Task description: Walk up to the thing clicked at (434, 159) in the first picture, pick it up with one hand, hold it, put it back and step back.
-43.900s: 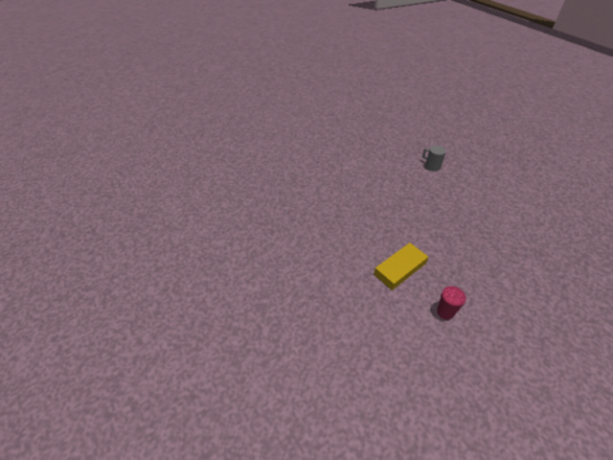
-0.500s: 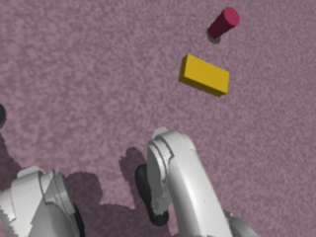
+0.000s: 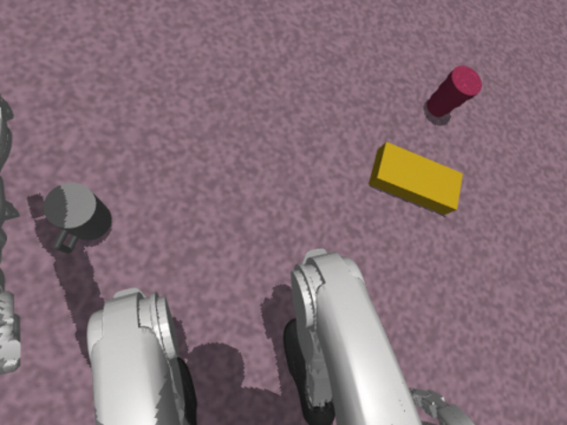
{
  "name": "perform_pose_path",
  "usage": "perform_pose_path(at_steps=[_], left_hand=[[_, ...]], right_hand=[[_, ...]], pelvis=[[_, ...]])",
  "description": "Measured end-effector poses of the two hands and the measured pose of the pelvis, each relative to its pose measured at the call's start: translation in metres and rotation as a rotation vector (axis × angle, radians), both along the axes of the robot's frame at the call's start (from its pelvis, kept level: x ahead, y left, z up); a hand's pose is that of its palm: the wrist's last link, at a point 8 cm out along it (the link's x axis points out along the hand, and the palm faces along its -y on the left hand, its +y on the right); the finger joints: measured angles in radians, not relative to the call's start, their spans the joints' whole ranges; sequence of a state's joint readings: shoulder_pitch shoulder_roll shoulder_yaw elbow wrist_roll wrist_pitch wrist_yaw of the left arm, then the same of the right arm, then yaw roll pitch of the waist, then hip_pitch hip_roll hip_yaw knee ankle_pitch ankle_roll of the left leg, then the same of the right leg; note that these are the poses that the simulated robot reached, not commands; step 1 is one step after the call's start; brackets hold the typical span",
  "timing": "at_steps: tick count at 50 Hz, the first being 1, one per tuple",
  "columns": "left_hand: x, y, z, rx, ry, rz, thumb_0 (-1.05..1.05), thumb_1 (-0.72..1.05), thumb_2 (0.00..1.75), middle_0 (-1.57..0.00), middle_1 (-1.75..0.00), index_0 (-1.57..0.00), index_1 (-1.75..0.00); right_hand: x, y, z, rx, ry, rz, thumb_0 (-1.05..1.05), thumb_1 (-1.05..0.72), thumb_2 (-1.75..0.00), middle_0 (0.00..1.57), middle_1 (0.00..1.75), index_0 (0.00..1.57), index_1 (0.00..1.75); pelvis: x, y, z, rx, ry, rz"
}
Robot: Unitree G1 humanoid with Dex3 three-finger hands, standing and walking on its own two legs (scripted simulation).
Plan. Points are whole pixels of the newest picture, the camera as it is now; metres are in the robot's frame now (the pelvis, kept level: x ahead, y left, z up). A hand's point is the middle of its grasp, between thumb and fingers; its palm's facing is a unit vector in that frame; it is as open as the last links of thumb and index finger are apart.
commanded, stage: withdraw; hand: left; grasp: from above
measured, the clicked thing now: (76, 221) +0.47 +0.28 -0.30
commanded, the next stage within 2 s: home in 0.54 s
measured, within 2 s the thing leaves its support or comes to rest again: neither
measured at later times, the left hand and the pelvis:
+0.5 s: hand (32, 197) +0.47 +0.29 -0.15, palm faces -0.44 -0.03 -0.90, open 14.1 cm; pelvis -0.02 +0.00 +0.00, yaw +1 degrees
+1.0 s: hand out of the picture +0.43 +0.30 -0.04, palm faces -0.40 -0.30 -0.86, open 11.3 cm; pelvis +0.00 +0.01 +0.07, yaw +2 degrees
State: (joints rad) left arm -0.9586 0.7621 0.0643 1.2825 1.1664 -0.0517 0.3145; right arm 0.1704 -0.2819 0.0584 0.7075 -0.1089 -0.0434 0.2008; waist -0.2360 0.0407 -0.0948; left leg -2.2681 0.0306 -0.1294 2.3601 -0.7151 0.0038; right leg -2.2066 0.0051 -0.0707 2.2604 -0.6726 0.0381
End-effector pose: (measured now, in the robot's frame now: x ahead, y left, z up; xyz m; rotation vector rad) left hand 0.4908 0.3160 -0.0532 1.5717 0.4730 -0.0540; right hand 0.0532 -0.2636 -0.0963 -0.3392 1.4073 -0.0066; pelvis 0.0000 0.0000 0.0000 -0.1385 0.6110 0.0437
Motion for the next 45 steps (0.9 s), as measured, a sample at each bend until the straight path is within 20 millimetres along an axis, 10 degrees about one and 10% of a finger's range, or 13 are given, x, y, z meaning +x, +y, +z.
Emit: perform_pose_path(at_steps=[9,17,29,45], left_hand=[[-0.023,-0.009,0.037,-0.089,0.21,-0.038,0.0,-0.55,1.03,-0.09,-1.01,-0.08,-1.03],[-0.026,-0.026,0.005,-0.125,0.177,-0.18,0.0,-0.54,1.03,-0.09,-1.01,-0.09,-1.03],[-0.005,-0.018,-0.05,-0.061,0.066,-0.111,0.0,-0.53,1.02,-0.1,-1.01,-0.09,-1.02],[-0.01,0.001,0.036,-0.132,0.111,0.003,0.0,-0.17,0.86,-0.2,-0.66,-0.19,-0.67]], right_hand=[[0.017,-0.006,0.032,-0.05,-0.055,0.024,0.0,-0.91,-0.91,0.2,0.3,0.2,0.3],[-0.006,-0.024,0.045,-0.172,0.009,0.043,0.0,-0.91,-0.9,0.2,0.3,0.2,0.3],[-0.05,-0.006,0.011,-0.144,0.096,-0.008,0.0,-0.91,-0.9,0.2,0.3,0.2,0.3],[-0.017,0.012,0.03,-0.04,0.048,-0.078,0.0,-0.89,-0.9,0.2,0.3,0.2,0.3]], pelvis=[[-0.013,0.0,0.037,0.021,-0.02,0.024],[-0.02,-0.003,0.026,0.012,-0.026,0.025],[-0.02,0.0,-0.012,-0.001,-0.024,0.017],[-0.002,0.005,0.036,0.004,0.031,0.025]])
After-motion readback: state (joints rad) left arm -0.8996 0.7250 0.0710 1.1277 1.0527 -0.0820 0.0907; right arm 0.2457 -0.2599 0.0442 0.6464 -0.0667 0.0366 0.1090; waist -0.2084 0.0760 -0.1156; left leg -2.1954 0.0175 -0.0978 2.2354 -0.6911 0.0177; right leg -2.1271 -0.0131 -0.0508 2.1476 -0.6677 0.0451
